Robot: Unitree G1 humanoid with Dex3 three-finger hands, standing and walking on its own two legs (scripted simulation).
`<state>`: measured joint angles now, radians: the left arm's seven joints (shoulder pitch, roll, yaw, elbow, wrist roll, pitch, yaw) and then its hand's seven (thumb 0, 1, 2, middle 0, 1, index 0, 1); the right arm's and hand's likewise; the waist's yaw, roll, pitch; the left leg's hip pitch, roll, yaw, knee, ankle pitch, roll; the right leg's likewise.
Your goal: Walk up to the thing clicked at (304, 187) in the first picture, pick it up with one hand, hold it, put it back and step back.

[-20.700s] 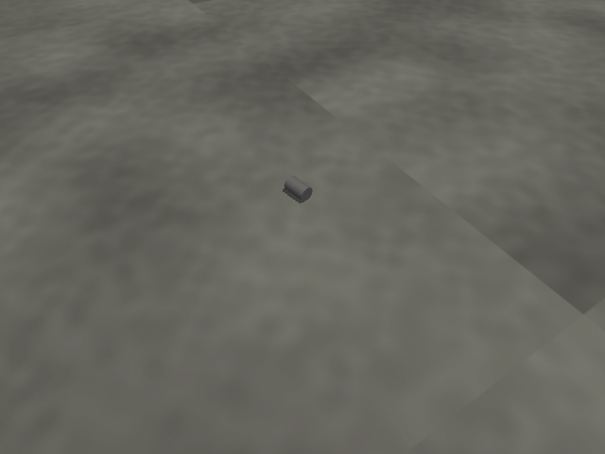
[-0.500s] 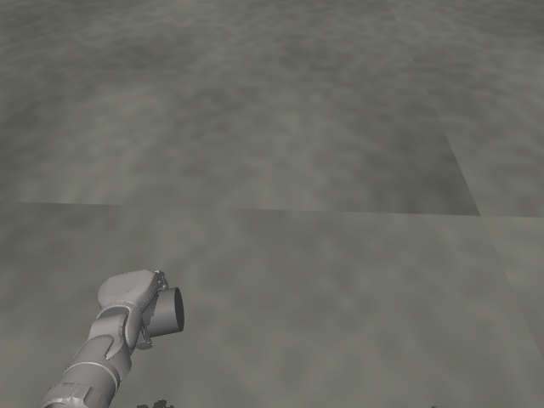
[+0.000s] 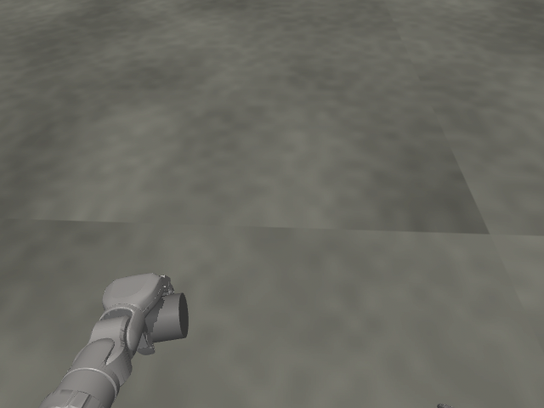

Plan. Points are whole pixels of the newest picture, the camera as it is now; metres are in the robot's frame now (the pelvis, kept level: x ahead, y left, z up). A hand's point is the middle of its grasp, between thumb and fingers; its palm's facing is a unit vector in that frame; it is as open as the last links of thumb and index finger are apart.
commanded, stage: hold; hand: left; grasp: from above
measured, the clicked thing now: (148, 320) +0.31 +0.23 -0.09
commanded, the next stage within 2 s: crouch in 1.36 s
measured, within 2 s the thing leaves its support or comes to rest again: neither
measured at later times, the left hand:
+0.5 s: hand (143, 328) +0.28 +0.22 -0.05, palm faces -0.46 -0.07 -0.89, open 10.2 cm
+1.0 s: hand (138, 333) +0.27 +0.22 -0.03, palm faces -0.45 -0.07 -0.89, open 10.2 cm
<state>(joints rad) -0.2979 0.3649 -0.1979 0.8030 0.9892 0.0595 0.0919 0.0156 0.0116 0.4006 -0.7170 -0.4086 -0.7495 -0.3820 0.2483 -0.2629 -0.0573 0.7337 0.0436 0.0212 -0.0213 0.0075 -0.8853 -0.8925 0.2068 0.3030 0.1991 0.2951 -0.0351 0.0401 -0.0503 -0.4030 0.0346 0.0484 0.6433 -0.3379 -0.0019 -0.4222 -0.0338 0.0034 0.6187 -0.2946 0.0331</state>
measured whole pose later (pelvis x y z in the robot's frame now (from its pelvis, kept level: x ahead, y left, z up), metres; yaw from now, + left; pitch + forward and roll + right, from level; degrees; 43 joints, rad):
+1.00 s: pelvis -0.02 -0.01 +0.01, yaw +0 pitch +1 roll +0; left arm -0.23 0.37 -0.21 0.64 0.99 0.06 -0.02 0.01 0.01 0.40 -0.71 -0.44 -0.74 -0.42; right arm 0.20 -0.26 -0.04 0.68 0.05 0.05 -0.02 0.01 -0.90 -0.90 0.21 0.30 0.20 0.30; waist 0.00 0.05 0.00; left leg -0.27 0.03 0.05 0.51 -0.25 -0.01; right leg -0.30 -0.03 0.00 0.51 -0.23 0.02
